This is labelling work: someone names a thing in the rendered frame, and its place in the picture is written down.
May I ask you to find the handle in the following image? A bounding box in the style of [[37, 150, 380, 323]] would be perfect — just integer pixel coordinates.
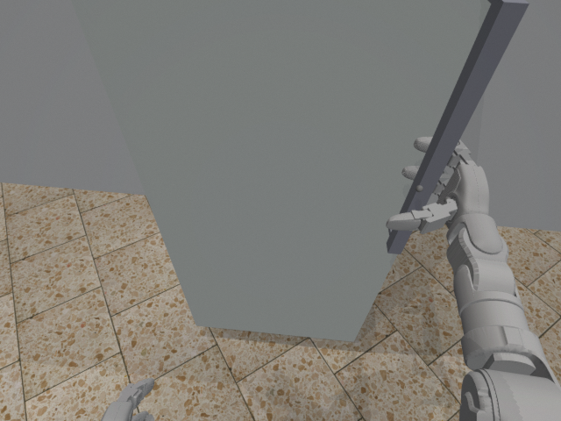
[[387, 0, 529, 254]]

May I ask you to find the right robot forearm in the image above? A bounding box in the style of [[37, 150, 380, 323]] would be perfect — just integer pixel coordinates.
[[446, 213, 561, 391]]

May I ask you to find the fridge door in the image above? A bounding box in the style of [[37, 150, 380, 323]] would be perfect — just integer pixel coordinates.
[[71, 0, 491, 342]]

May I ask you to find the robot right hand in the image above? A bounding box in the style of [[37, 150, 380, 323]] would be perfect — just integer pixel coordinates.
[[386, 137, 490, 234]]

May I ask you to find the robot left hand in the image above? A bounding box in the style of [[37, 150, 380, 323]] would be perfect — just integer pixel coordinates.
[[101, 378, 154, 421]]

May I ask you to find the robot right upper arm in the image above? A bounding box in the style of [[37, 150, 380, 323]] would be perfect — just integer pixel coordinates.
[[459, 368, 561, 421]]

